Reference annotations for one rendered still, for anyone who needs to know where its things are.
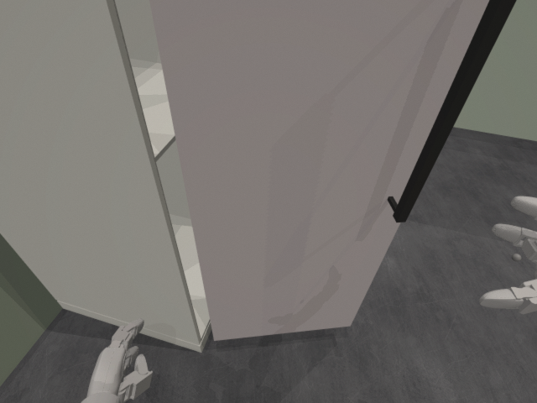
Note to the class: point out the robot left hand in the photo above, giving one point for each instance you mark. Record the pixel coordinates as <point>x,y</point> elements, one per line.
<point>113,362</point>

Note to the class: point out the handle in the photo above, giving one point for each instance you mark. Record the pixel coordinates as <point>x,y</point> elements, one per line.
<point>488,30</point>

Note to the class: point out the fridge door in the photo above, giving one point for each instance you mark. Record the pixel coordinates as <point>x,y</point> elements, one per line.
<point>295,120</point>

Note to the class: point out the robot right hand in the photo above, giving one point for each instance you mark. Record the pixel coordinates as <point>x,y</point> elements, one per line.
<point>524,297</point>

